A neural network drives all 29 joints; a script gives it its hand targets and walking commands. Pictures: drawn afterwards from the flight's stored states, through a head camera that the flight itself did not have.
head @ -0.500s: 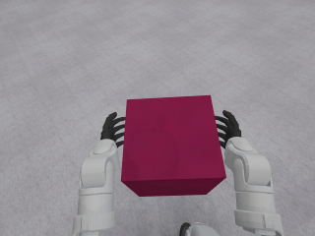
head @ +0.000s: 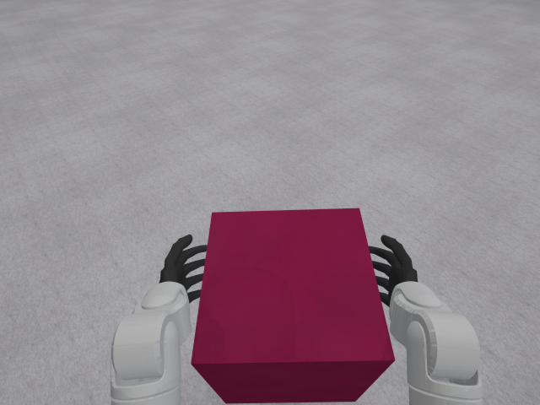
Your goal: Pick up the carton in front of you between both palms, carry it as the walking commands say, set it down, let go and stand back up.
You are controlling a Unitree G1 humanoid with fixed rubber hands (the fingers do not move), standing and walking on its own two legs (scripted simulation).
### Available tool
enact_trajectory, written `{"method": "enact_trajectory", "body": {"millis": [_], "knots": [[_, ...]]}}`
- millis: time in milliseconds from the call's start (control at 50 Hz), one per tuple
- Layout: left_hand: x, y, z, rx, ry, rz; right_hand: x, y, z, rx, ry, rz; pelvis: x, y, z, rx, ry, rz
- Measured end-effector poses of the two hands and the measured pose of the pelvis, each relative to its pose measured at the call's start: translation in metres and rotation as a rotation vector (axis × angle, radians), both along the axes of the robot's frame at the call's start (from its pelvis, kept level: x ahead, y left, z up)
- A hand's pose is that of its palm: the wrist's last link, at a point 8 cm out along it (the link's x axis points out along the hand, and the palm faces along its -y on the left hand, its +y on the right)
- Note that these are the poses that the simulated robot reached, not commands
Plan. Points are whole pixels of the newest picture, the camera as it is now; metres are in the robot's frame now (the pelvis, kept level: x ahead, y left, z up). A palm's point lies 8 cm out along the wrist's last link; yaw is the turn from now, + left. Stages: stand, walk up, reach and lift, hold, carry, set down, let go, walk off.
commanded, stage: carry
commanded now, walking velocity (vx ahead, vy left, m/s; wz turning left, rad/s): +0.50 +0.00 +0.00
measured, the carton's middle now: (287, 312) +0.25 +0.00 +0.01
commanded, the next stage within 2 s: none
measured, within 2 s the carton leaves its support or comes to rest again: neither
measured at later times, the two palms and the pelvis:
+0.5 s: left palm (225, 160) +0.54 +0.12 +0.09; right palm (373, 162) +0.55 -0.18 +0.08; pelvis +0.30 -0.03 +0.00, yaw +3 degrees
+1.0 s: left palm (221, 87) +0.86 +0.17 +0.09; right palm (333, 87) +0.85 -0.13 +0.10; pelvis +0.61 +0.02 +0.00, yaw -1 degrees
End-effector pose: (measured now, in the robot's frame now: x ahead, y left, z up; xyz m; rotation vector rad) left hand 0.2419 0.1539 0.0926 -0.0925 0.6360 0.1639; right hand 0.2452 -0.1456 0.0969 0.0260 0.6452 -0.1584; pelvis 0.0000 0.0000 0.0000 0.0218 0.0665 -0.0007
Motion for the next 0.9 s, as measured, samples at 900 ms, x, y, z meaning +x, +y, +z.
{"method": "enact_trajectory", "body": {"millis": [900], "knots": [[0.546,0.003,0.016,0.021,-0.051,-0.001,0.548,0.003,0.014,0.006,-0.052,0.006,0.555,0.002,-0.002,-0.027,-0.014,0.012]]}}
